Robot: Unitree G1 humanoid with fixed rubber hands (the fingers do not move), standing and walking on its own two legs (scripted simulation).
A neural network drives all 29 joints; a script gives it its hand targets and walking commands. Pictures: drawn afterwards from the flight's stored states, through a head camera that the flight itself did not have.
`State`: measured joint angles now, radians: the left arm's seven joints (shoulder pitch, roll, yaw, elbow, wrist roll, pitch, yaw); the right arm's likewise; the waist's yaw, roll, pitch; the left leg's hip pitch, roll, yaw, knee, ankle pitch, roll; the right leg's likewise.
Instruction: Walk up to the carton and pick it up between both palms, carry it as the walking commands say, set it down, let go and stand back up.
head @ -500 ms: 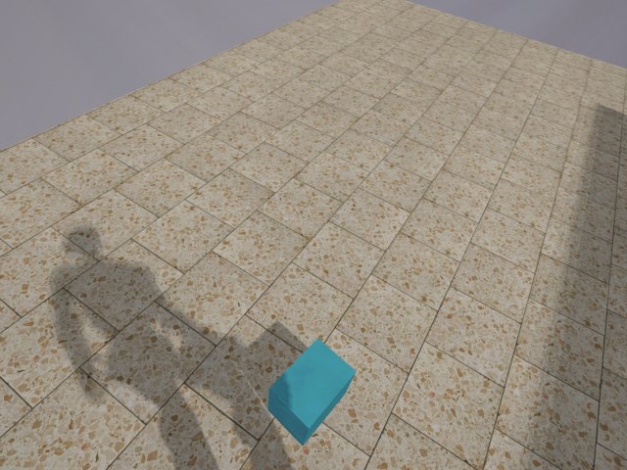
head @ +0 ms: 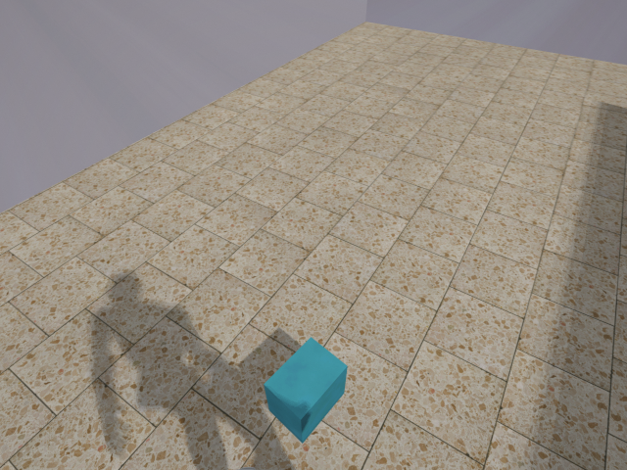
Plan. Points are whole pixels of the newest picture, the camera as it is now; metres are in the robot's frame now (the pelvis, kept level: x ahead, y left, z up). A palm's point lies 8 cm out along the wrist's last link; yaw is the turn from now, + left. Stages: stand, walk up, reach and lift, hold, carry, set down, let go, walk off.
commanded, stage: walk up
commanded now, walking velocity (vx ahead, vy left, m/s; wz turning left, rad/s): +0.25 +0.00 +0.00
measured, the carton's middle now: (306, 389) +0.53 +0.04 -0.69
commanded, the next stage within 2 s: none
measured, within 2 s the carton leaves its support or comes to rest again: neither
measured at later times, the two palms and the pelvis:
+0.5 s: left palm out of the picture -0.08 +0.21 -0.14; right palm (450, 448) +0.21 -0.19 -0.14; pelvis +0.07 +0.02 -0.01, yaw +2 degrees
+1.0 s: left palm out of the picture +0.14 +0.24 -0.14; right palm out of the picture +0.13 -0.21 -0.16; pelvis +0.11 +0.01 -0.01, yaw +2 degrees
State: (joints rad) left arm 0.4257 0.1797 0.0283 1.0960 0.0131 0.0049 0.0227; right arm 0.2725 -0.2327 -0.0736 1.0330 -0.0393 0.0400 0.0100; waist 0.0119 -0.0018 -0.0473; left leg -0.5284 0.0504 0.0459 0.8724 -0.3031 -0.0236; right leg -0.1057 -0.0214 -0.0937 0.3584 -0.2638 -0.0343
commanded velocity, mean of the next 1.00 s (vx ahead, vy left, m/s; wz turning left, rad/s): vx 0.12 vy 0.00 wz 0.00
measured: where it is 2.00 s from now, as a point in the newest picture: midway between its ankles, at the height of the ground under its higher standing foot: outside the picture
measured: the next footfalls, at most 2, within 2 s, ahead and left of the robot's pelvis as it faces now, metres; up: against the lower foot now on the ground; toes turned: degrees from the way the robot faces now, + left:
left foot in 0.50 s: +0.14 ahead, +0.12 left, +0.00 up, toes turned +9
right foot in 0.88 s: +0.18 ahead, -0.10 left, +0.00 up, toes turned -3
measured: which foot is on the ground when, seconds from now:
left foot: up 0.00-0.48, down 0.50-1.00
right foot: down 0.00-0.50, up 0.52-0.86, down 0.88-1.00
